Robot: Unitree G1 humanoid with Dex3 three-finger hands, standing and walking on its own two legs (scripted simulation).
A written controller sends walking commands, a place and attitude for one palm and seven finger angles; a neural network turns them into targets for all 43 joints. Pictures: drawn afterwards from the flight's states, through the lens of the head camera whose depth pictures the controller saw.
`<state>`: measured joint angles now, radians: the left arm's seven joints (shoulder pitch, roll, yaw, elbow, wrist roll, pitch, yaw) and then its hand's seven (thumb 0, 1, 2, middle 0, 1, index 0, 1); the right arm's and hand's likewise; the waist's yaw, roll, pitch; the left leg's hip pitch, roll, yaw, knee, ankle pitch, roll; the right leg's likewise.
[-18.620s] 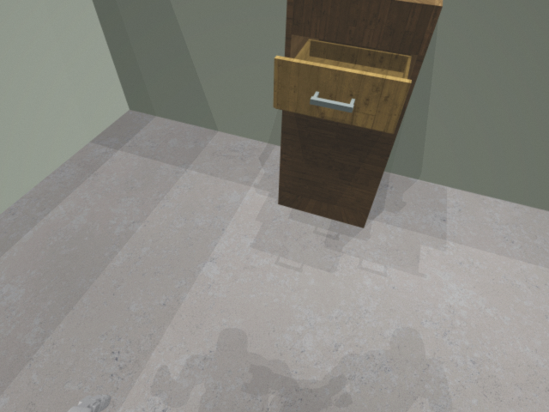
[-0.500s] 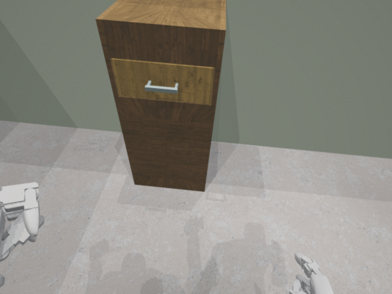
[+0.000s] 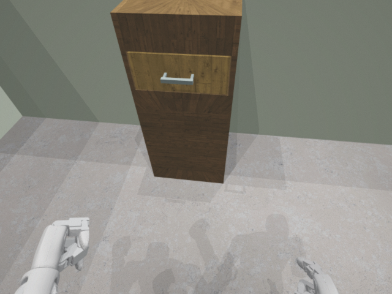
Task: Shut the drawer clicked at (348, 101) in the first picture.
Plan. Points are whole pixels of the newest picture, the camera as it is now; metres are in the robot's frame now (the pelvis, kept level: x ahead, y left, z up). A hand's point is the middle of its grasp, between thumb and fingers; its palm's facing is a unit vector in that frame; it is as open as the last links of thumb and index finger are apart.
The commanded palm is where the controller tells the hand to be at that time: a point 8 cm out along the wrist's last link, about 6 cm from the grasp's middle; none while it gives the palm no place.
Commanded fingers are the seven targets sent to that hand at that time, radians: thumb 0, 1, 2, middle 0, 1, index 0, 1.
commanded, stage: let the arm hang, fingers relaxed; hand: left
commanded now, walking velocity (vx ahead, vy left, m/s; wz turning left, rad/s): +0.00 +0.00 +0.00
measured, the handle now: (177, 78) +0.86 +0.13 -0.02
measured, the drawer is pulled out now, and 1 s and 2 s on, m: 0.00 0.00 0.00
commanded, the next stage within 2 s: look to check the result in 0.98 s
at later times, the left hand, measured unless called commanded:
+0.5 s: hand out of the picture -0.07 +0.19 -0.16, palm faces +0.03 -0.97 -0.26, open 5.8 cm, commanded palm none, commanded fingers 0.00 0.90 0.90 -0.20 -0.30 -0.20 -0.30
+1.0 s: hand out of the picture -0.01 +0.11 -0.17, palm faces +0.05 -0.99 -0.14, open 7.4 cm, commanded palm none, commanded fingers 0.00 0.90 0.90 -0.20 -0.30 -0.20 -0.30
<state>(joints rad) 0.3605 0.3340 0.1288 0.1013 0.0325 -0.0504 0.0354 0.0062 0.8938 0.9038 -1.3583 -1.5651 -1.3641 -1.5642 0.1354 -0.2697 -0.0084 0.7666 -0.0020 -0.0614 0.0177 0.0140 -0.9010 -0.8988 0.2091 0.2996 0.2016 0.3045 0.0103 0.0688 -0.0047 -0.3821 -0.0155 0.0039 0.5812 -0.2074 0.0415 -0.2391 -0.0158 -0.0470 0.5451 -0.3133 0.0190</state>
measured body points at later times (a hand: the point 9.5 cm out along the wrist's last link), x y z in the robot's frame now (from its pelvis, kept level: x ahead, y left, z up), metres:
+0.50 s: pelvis +0.00 -0.01 +0.01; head +0.01 -0.01 +0.46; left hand -0.07 +0.24 -0.14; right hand -0.01 -0.23 -0.15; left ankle +0.06 +0.09 -0.73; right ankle -0.02 -0.13 -0.73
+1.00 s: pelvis +0.01 -0.03 +0.01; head +0.02 -0.03 +0.46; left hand -0.01 +0.17 -0.16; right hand -0.03 -0.23 -0.15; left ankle +0.06 +0.09 -0.73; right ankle -0.02 -0.13 -0.73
